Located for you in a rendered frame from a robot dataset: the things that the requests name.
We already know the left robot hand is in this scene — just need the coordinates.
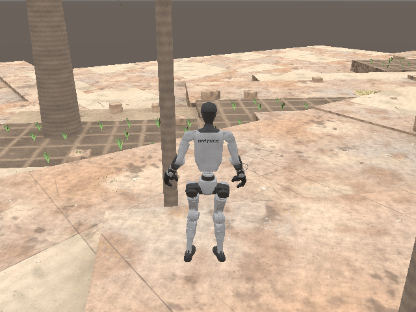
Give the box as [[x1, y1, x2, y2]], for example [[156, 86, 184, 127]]
[[164, 172, 178, 187]]

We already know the robot right forearm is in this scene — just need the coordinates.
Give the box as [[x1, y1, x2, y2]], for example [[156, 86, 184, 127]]
[[233, 155, 245, 177]]

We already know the robot left forearm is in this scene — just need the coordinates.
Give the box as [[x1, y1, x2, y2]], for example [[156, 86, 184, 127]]
[[166, 155, 180, 177]]

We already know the robot left upper arm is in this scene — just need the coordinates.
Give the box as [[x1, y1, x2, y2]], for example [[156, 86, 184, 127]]
[[174, 130, 195, 166]]

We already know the robot right shin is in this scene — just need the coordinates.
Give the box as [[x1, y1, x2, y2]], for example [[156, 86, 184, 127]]
[[214, 213, 226, 253]]

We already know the humanoid robot torso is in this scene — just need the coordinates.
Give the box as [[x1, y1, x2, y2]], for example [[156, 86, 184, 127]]
[[193, 127, 224, 195]]

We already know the right robot hand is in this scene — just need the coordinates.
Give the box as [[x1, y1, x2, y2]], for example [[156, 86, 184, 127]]
[[231, 175, 246, 188]]

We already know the robot right upper arm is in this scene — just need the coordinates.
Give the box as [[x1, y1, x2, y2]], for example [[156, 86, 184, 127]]
[[222, 131, 240, 165]]

